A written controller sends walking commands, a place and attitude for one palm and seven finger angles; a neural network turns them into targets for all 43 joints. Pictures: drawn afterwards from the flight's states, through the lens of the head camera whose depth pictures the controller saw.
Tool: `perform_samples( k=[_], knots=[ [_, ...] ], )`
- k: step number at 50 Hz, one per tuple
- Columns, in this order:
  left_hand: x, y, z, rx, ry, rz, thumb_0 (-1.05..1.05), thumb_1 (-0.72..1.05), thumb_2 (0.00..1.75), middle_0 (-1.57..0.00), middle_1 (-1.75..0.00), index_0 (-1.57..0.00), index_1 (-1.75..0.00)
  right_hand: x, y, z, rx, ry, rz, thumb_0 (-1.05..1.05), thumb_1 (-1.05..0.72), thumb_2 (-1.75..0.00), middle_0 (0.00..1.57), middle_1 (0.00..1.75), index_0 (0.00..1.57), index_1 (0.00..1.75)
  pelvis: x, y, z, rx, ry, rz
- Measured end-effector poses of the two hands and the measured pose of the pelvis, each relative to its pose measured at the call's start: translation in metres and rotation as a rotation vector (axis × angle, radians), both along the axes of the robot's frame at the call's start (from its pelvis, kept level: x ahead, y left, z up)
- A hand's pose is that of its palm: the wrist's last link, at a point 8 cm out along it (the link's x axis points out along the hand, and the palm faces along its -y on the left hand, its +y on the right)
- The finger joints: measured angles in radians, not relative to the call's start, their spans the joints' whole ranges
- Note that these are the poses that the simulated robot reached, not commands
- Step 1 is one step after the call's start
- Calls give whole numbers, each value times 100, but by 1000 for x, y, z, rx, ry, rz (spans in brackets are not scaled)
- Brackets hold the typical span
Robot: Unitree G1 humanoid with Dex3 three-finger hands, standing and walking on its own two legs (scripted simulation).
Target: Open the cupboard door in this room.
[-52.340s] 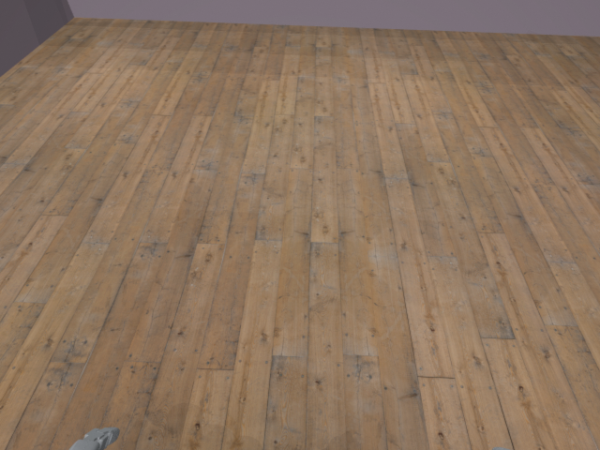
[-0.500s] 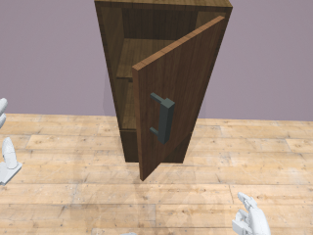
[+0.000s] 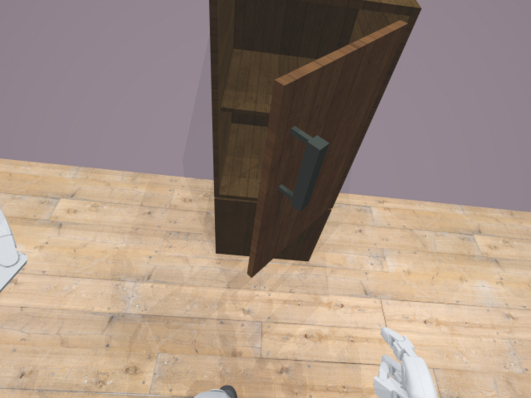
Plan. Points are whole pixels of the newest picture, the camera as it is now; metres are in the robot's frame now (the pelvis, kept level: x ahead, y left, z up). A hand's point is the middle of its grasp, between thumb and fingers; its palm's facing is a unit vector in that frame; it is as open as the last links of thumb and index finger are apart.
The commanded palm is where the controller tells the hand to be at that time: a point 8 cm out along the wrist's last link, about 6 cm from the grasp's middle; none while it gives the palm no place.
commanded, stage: step back with the hand held close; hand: left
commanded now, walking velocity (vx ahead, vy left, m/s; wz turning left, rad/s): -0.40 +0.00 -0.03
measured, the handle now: (298, 170) +0.48 -0.02 +0.07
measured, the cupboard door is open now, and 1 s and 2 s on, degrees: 48 48 48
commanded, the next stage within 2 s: stop stepping back and stand still in 0.10 s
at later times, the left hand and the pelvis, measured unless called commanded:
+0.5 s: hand out of the picture +0.12 +0.25 +0.17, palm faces +0.34 -0.82 -0.46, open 7.4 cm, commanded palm +0.05 +0.29 +0.18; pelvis -0.10 -0.01 +0.00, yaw -2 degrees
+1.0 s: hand out of the picture +0.08 +0.24 +0.16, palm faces +0.36 -0.80 -0.48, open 7.4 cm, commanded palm +0.04 +0.29 +0.18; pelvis -0.12 +0.00 +0.00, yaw -3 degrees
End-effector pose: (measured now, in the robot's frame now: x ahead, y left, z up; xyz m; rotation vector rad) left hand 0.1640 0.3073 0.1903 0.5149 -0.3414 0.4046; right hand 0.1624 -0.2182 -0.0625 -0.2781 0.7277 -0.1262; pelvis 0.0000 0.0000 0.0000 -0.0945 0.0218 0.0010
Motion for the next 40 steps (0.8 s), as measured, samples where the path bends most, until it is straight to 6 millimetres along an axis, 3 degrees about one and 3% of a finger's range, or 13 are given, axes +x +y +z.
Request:
perform_samples(
  k=[6,10,15,22,27,32,37,40],
  knots=[
    [-14,-15,2,-31,23,-72,1,89,90,-20,-31,-21,-30,-19,3,7,20,-24,11,1,-90,-90,21,30,20,30,-24,-3,5,-1,44,-27],
    [-29,-27,-4,27,44,-124,1,89,90,-20,-31,-21,-30,-38,-7,-4,31,-40,3,1,-90,-90,21,31,20,30,-51,-10,-8,56,49,-82],
    [-46,-36,-5,24,45,-184,1,89,90,-21,-31,-21,-30,-84,-25,-14,6,7,-85,1,-91,-90,21,30,20,30,-64,-5,-11,35,-10,-93],
    [-61,-17,-10,-3,70,-97,1,89,90,-21,-31,-21,-30,-144,-40,-13,-25,29,-178,1,-91,-90,21,30,20,30,-87,-5,-6,62,-31,-67],
    [-99,-25,-4,28,114,-91,2,89,90,-21,-31,-21,-30,-172,-41,-14,-2,58,-153,1,-91,-90,21,30,20,30,-107,-7,-1,69,-25,-57],
    [-116,-17,-8,7,57,-51,1,89,90,-21,-31,-21,-30,-182,-42,-22,-33,90,-149,1,-91,-90,21,30,20,30,-106,2,-4,68,-22,-50],
    [-109,6,-16,-33,41,16,1,89,90,-21,-31,-21,-30,-170,-28,-26,-25,49,-146,2,-91,-90,21,30,20,30,-114,12,-8,85,-44,-35],
    [-107,3,-12,-11,57,7,2,89,90,-21,-31,-21,-30,-159,-13,-19,17,-12,-117,2,-91,-90,21,30,20,30,-120,10,-6,98,-44,-45]
  ],
)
